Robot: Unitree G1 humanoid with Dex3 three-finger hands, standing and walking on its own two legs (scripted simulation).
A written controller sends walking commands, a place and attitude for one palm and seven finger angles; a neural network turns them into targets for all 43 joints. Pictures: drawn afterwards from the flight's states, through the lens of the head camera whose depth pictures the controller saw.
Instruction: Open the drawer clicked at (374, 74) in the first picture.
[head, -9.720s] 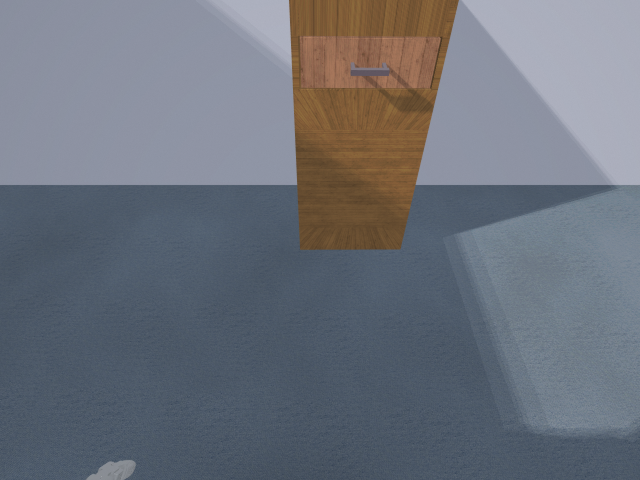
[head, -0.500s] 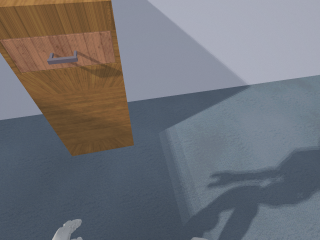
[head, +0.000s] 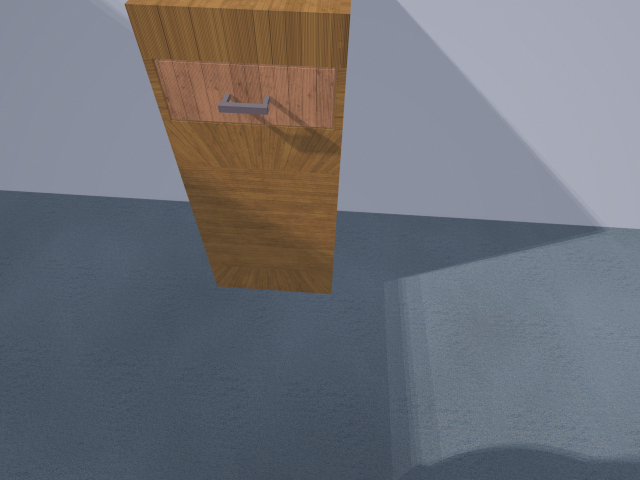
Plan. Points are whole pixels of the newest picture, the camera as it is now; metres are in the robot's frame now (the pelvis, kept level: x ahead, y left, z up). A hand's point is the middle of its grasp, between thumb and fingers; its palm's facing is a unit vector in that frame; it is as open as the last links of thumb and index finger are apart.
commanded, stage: take the last steps up to it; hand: left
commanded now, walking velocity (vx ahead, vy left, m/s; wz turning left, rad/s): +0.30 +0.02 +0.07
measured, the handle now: (245, 103) +0.83 +0.25 +0.02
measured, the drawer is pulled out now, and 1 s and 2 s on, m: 0.00 0.00 0.00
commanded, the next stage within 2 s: come to a stop and stand still in 0.90 s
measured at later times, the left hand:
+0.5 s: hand (205, 450) +0.18 +0.19 -0.17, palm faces -0.03 -0.98 -0.18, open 7.4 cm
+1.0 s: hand (238, 414) +0.24 +0.16 -0.18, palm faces +0.11 -0.98 -0.15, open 7.3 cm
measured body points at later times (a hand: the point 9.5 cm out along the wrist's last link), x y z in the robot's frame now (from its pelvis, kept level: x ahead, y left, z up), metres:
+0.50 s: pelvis +0.11 +0.01 +0.00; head +0.12 +0.01 +0.45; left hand +0.19 +0.24 -0.15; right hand +0.00 -0.19 -0.15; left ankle -0.01 +0.12 -0.74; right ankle +0.23 -0.12 -0.70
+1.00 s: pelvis +0.26 -0.01 +0.00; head +0.25 +0.01 +0.45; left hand +0.24 +0.21 -0.17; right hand +0.33 -0.25 -0.15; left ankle +0.32 +0.10 -0.74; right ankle +0.25 -0.12 -0.74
